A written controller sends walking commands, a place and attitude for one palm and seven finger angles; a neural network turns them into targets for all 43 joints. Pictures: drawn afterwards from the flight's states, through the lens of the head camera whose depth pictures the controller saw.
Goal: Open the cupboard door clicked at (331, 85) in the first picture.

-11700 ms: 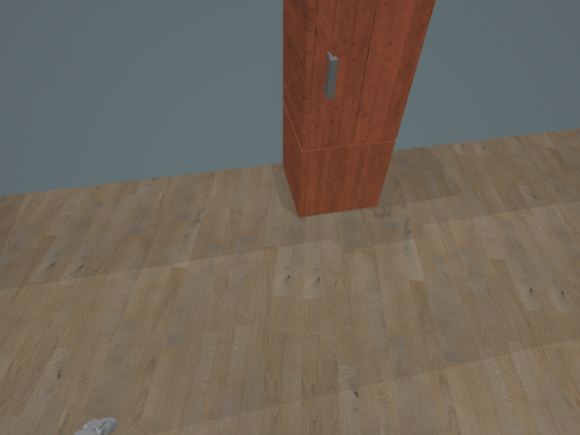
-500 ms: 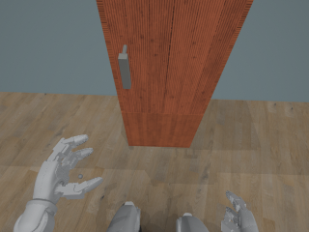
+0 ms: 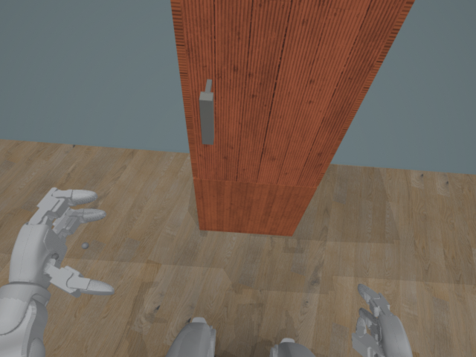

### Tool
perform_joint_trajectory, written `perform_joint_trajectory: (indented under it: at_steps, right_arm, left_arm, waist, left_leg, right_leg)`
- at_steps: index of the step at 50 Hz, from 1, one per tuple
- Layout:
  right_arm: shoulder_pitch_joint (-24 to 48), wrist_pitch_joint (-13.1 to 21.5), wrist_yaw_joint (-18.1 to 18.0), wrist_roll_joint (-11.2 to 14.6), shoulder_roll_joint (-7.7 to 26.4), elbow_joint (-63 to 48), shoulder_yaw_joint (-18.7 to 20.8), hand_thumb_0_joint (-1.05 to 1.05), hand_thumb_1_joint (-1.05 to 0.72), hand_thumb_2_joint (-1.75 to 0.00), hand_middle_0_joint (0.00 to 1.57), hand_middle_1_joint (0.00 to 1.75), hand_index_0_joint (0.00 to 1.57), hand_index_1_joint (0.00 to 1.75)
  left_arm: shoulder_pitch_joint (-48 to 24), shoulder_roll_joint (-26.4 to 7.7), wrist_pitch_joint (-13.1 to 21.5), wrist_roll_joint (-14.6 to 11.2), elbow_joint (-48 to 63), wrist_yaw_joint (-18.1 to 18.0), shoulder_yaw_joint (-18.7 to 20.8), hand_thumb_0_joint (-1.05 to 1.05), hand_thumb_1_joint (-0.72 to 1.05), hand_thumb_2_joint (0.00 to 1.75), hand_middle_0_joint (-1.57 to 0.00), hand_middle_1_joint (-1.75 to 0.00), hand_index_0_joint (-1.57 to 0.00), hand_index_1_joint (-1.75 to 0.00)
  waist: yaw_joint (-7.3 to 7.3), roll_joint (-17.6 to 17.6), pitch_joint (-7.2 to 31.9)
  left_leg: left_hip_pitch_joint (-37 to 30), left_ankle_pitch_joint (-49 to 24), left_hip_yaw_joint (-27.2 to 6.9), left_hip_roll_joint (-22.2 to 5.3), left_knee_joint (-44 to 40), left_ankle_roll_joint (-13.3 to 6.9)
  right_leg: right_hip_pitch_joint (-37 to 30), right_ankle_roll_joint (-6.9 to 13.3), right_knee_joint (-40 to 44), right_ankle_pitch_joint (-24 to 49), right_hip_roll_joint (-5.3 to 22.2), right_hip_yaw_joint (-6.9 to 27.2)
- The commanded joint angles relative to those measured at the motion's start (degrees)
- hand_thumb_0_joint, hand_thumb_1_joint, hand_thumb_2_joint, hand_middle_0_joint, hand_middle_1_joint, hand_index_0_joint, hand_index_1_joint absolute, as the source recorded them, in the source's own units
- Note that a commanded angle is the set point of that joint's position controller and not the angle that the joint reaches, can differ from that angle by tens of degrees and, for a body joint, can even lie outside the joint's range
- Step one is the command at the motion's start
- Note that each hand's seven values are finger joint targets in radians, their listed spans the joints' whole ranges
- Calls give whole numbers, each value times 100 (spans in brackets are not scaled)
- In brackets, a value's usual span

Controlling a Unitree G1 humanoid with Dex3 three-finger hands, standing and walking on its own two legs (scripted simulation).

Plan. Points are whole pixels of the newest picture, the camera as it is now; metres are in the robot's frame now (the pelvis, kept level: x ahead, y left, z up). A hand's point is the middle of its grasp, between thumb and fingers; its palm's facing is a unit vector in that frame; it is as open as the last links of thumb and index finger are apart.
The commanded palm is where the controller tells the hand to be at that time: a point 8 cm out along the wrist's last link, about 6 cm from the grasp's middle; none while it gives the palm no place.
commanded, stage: raise the hand with hooked fingers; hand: left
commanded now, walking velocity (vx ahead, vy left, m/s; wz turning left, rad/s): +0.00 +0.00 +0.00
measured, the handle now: (208, 112) +0.58 +0.10 +0.03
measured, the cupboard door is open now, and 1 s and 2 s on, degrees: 0 0 0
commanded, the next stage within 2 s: move the hooked fingers beside the handle in 0.74 s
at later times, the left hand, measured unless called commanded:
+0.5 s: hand (90, 225) +0.30 +0.26 +0.04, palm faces -0.01 -1.00 -0.03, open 14.0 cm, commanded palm +0.28 +0.31 +0.05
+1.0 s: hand (92, 218) +0.31 +0.26 +0.04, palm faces +0.02 -1.00 -0.02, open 14.0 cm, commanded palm +0.30 +0.30 +0.05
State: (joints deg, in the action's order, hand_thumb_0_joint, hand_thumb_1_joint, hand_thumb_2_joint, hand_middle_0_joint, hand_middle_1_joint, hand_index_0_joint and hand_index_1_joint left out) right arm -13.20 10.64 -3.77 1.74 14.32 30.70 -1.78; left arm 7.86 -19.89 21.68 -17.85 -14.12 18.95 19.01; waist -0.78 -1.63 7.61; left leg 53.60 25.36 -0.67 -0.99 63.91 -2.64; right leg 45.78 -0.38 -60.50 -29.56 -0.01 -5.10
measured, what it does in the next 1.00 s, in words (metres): stands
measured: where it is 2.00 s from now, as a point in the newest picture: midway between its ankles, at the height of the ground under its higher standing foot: outside the picture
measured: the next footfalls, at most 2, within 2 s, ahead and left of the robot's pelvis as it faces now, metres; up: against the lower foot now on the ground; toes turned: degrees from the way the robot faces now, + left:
none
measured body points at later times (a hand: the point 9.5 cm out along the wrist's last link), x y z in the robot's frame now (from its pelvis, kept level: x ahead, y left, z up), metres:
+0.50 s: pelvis +0.01 +0.00 +0.00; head +0.10 +0.01 +0.45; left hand +0.30 +0.31 +0.04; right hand +0.16 -0.27 -0.07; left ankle +0.05 +0.09 -0.66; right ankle +0.00 -0.13 -0.66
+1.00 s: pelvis +0.01 -0.01 +0.00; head +0.09 +0.01 +0.44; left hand +0.31 +0.31 +0.04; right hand +0.16 -0.26 -0.09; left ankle +0.05 +0.09 -0.66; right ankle +0.00 -0.13 -0.66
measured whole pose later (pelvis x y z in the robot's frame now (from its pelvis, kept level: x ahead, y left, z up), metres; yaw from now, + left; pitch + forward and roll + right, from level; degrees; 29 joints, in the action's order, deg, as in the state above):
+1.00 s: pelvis +0.01 -0.01 +0.00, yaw +0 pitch +16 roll -4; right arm -14.4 10.1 -4.3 2.0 16.0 32.5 -2.0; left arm -6.0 -23.2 21.3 -19.5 -29.6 28.5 23.9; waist -1.0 -1.5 7.0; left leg 55.0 26.0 -1.0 -1.5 64.4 -1.8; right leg 47.5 0.4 -61.4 -30.4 -0.6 -5.2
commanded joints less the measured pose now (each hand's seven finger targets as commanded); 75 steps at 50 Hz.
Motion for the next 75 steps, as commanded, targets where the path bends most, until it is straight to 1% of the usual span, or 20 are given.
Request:
perform_joint_trajectory:
  at_steps: [1,6,10,17,22,25,28,32,36,40,42,44,47,52,56,60,62,69,72,75]
  right_arm:
    - [-93,251,-125,34,1027,-720,395,0,-90,-90,20,30,20,30]
    - [-89,326,-157,-5,982,-613,351,0,-90,-90,20,30,20,30]
    - [-141,299,-148,-17,1002,-484,353,0,-90,-90,20,30,20,30]
    - [-286,262,-77,51,1100,-638,427,0,-90,-90,20,30,20,30]
    - [-285,265,-18,-11,1060,-627,439,0,-90,-90,20,30,20,30]
    - [-249,245,-8,-28,1034,-611,425,0,-90,-90,20,30,20,30]
    - [-255,227,1,-7,1021,-620,434,0,-90,-90,20,30,20,30]
    - [-278,194,-7,13,1043,-634,439,0,-90,-90,20,30,20,30]
    - [-241,173,-40,31,1045,-627,413,0,-90,-90,20,30,20,30]
    - [-213,187,-59,23,1046,-631,398,0,-90,-90,20,30,20,30]
    - [-220,179,-46,23,1031,-641,397,0,-90,-90,20,30,20,30]
    - [-229,169,-84,25,1051,-573,384,0,-90,-90,20,30,20,30]
    - [-241,187,-139,23,1053,-453,348,0,-90,-90,20,30,20,30]
    - [-318,198,-165,9,1060,-390,360,0,-90,-90,20,30,20,30]
    - [-403,105,-103,7,1056,-385,376,0,-90,-90,20,30,20,30]
    - [-461,-57,-46,-3,1039,-387,370,0,-90,-90,20,30,20,30]
    - [-498,-112,1,-10,1007,-448,383,0,-90,-90,20,30,20,30]
    - [-683,-225,51,-38,1038,-267,462,0,-90,-90,20,30,20,30]
    - [-738,-289,54,-34,1037,-151,451,0,-90,-90,20,30,20,30]
    - [-809,-376,11,-45,1091,-36,442,0,-90,-90,20,30,20,30]
  left_arm:
    - [-992,-1202,91,-168,805,595,466,0,-50,30,-30,-120,-30,-120]
    - [-1471,-1714,338,-341,992,665,1025,0,-50,30,-30,-120,-30,-120]
    - [-1564,-1736,342,-373,278,692,1165,0,-50,30,-30,-120,-30,-120]
    - [-1284,-1482,-101,-445,-145,1233,821,0,-50,30,-30,-120,-30,-120]
    - [-1541,-1874,247,-455,272,957,1254,0,-50,30,-30,-120,-30,-120]
    - [-1644,-1880,433,-442,253,785,1324,0,-50,30,-30,-120,-30,-120]
    - [-1508,-1766,460,-373,346,801,1167,0,-50,30,-30,-120,-30,-120]
    - [-1353,-1757,295,-386,331,949,1087,0,-50,30,-30,-120,-30,-120]
    - [-1465,-1672,201,-498,104,1000,1102,0,-50,30,-30,-120,-30,-120]
    - [-1698,-1676,275,-497,78,949,1093,0,-50,30,-30,-120,-30,-120]
    - [-1581,-1656,279,-437,13,966,1065,0,-50,30,-30,-120,-30,-120]
    - [-2096,-1644,284,-379,-134,983,946,0,-50,30,-30,-120,-30,-120]
    - [-3009,-1562,321,-284,-339,1013,693,0,-50,30,-30,-120,-30,-120]
    - [-3364,-1666,302,-133,-406,944,631,0,-50,30,-30,-120,-30,-120]
    - [-3267,-1922,149,-17,-560,682,873,0,-50,30,-30,-120,-30,-120]
    - [-3267,-1904,-3,22,-1105,398,998,0,-50,30,-30,-120,-30,-120]
    - [-3238,-1717,12,79,-1027,327,859,0,-50,30,-30,-120,-30,-120]
    - [-3894,-1555,382,193,-899,256,570,0,-50,30,-30,-120,-30,-120]
    - [-4248,-1420,398,253,-1204,221,390,0,-50,30,-30,-120,-30,-120]
    - [-4695,-1808,389,324,-1667,132,697,0,-50,30,-30,-120,-30,-120]
  waist:
    - [-55,-364,1491]
    - [45,-665,1707]
    - [1,-516,1386]
    - [-7,-244,1705]
    - [22,-376,1644]
    - [37,-486,1479]
    - [39,-753,1755]
    - [-12,-585,1859]
    - [-76,-257,1523]
    - [-56,-384,1440]
    - [-51,-363,1566]
    - [-196,-216,1443]
    - [-322,-414,1354]
    - [-210,-740,1871]
    - [-91,-701,2112]
    - [-107,-178,1718]
    - [-105,-343,1884]
    - [-296,-462,2161]
    - [-388,-430,1987]
    - [-403,-174,1856]
  left_leg:
    - [-1822,-798,-384,-1,-1192,159]
    - [-2214,-1363,-438,-33,-1177,214]
    - [-1967,-1298,-424,-34,-1136,203]
    - [-1974,-1669,-243,20,-1055,106]
    - [-1924,-1649,-270,3,-1022,134]
    - [-1805,-1474,-264,1,-1006,142]
    - [-2055,-1676,-247,-9,-1037,155]
    - [-2062,-1797,-224,-9,-1007,119]
    - [-1731,-1443,-209,9,-986,97]
    - [-1723,-1270,-263,8,-1006,107]
    - [-1786,-1296,-239,12,-1017,105]
    - [-1623,-1081,-236,1,-941,78]
    - [-1584,-756,-287,-12,-894,88]
    - [-2027,-1042,-347,-30,-954,124]
    - [-2140,-1466,-358,-56,-991,147]
    - [-1613,-1294,-256,-38,-980,115]
    - [-1733,-1541,-192,-22,-970,123]
    - [-2144,-1902,-253,-94,-881,150]
    - [-2128,-1788,-307,-105,-886,165]
    - [-1729,-1566,-272,-85,-796,113]
  right_leg:
    - [-102,208,878,744,-246,82]
    - [-122,250,801,996,-275,79]
    - [0,234,791,984,-271,68]
    - [-353,177,917,1512,-241,138]
    - [-222,199,802,1381,-261,148]
    - [-160,222,765,1215,-270,170]
    - [-243,208,763,1371,-228,185]
    - [-370,175,814,1579,-235,197]
    - [-297,153,880,1403,-249,206]
    - [-171,194,848,1159,-246,195]
    - [-231,176,850,1189,-239,205]
    - [-72,150,869,1035,-230,250]
    - [231,172,825,712,-222,272]
    - [183,213,778,872,-198,251]
    - [9,209,746,1182,-197,222]
    - [-163,168,804,1226,-213,236]
    - [-225,159,766,1477,-200,243]
    - [7,159,705,1639,-216,240]
    - [195,161,717,1507,-219,216]
    - [143,166,683,1478,-212,269]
